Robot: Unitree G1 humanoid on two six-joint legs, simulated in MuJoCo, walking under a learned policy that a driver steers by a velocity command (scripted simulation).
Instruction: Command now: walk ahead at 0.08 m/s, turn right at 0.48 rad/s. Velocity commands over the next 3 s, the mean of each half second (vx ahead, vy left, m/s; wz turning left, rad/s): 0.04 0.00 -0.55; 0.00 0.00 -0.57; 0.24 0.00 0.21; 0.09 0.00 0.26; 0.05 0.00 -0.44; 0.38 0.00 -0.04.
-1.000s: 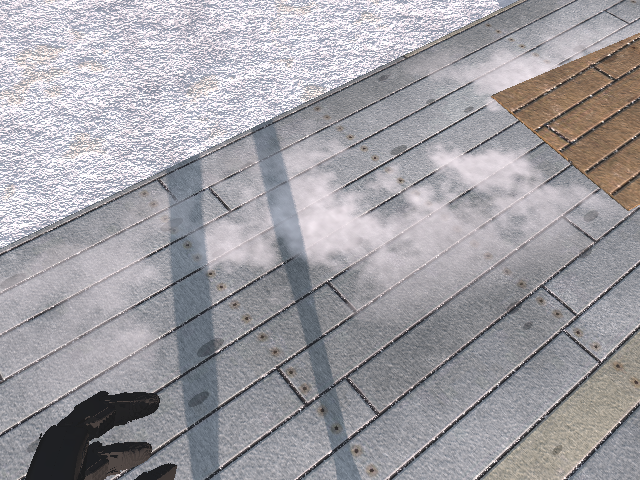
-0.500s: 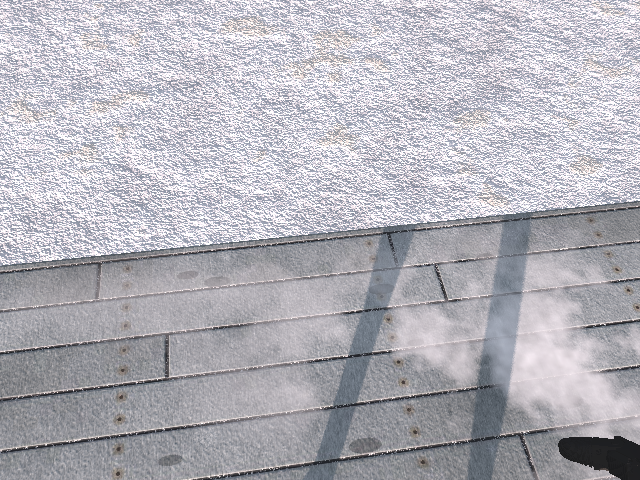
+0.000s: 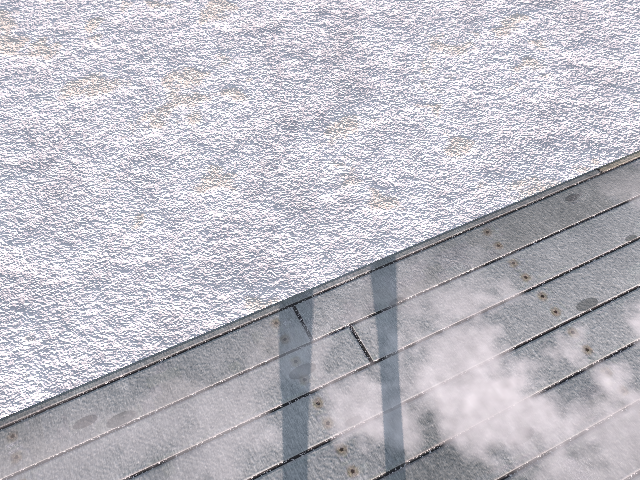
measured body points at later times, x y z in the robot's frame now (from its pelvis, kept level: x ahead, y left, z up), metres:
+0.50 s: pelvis +0.06 +0.03 +0.00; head +0.09 +0.04 +0.45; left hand +0.31 +0.25 -0.09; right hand +0.11 -0.28 -0.09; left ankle +0.11 +0.14 -0.73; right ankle +0.07 -0.10 -0.71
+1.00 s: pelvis +0.03 +0.00 +0.00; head +0.05 -0.05 +0.45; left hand +0.34 +0.13 -0.07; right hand -0.01 -0.32 -0.11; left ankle +0.09 +0.14 -0.66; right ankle -0.02 -0.08 -0.73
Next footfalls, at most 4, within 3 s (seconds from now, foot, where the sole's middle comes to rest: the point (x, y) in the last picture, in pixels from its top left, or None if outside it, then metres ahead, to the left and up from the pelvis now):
0.02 right None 0.13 -0.10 -0.77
0.44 left None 0.15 0.13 -0.77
0.88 right None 0.02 -0.10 -0.77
1.50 left None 0.30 0.05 -0.77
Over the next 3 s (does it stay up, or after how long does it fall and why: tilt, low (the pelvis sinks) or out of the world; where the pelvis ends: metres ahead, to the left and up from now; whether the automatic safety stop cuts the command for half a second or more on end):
stays up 0.35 -0.19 0.00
